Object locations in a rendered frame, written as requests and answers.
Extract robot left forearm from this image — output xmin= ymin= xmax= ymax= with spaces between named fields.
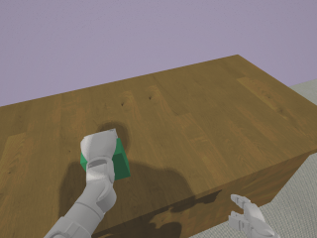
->
xmin=44 ymin=157 xmax=117 ymax=238

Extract sponge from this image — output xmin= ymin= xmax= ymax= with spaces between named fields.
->
xmin=80 ymin=138 xmax=131 ymax=180

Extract table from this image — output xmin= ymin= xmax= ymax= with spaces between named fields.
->
xmin=0 ymin=55 xmax=317 ymax=238

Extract robot right forearm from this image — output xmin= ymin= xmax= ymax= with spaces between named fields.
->
xmin=249 ymin=220 xmax=280 ymax=238

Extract left robot hand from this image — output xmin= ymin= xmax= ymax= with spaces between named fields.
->
xmin=80 ymin=128 xmax=118 ymax=175

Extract right robot hand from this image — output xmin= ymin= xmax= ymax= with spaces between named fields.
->
xmin=228 ymin=194 xmax=265 ymax=238

